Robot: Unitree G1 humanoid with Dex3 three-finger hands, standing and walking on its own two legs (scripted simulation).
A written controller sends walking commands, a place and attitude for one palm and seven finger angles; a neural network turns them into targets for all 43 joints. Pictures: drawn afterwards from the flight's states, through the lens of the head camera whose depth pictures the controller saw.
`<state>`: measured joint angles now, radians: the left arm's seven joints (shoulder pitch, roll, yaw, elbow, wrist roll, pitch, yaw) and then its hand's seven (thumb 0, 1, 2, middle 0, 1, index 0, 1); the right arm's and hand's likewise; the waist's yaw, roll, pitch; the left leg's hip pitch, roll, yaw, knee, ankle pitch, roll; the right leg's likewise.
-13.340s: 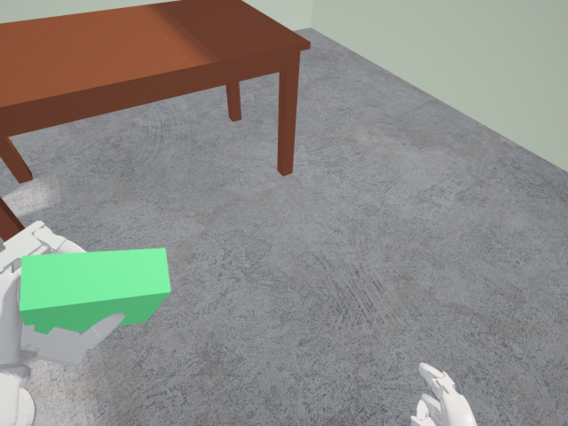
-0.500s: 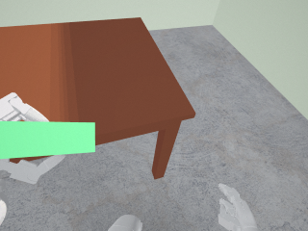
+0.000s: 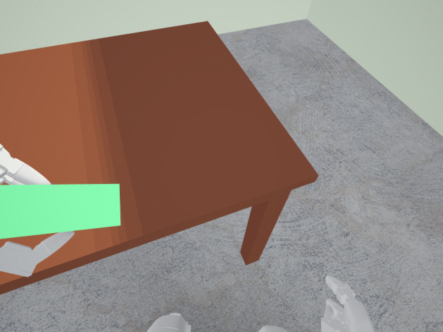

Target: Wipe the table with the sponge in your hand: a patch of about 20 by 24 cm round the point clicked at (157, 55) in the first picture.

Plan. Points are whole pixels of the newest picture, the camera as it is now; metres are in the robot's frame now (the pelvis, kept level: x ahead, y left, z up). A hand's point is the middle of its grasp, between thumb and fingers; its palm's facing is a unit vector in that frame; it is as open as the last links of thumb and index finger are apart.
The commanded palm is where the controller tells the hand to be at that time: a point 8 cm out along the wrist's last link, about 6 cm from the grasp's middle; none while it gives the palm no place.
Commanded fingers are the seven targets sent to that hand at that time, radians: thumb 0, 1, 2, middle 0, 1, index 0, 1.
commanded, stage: shuffle to correct the standing spot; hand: left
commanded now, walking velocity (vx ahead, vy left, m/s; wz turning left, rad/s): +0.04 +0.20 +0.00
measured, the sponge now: (67, 210) +0.23 +0.21 +0.17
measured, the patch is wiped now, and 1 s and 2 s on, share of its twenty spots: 0.00 0.00 0.00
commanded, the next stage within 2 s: come to a stop and stand still in 0.46 s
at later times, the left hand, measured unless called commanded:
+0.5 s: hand out of the picture +0.24 +0.32 +0.19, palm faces +0.44 -0.79 -0.44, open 9.3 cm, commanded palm +0.18 +0.36 +0.21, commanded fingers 0.00 0.10 1.30 -1.20 -1.60 -1.20 -1.60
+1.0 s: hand out of the picture +0.21 +0.35 +0.19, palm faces +0.37 -0.85 -0.38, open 9.3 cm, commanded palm +0.16 +0.39 +0.21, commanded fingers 0.00 0.10 1.30 -1.20 -1.60 -1.20 -1.60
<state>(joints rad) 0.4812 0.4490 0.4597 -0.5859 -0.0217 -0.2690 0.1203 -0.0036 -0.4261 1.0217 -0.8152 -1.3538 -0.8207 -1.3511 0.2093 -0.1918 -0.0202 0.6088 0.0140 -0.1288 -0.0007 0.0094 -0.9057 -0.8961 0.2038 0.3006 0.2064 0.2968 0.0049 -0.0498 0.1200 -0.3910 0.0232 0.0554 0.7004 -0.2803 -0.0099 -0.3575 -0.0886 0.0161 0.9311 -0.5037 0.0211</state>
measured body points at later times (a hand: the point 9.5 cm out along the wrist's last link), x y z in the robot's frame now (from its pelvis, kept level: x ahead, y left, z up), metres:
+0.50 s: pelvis +0.02 +0.07 +0.01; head +0.06 +0.08 +0.45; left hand +0.21 +0.36 +0.21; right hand +0.21 -0.17 -0.07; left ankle +0.07 +0.22 -0.71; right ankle +0.01 -0.06 -0.70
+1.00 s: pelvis +0.00 +0.11 +0.03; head +0.01 +0.13 +0.48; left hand +0.19 +0.39 +0.21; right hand +0.16 -0.10 -0.05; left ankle +0.05 +0.22 -0.71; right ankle +0.00 -0.01 -0.71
